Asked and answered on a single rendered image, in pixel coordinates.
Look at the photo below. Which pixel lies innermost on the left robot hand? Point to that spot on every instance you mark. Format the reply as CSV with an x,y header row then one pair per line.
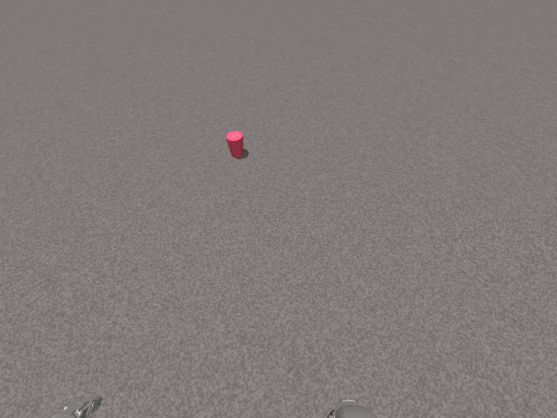
x,y
80,408

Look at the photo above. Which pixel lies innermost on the cup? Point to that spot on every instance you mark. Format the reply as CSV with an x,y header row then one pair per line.
x,y
235,143

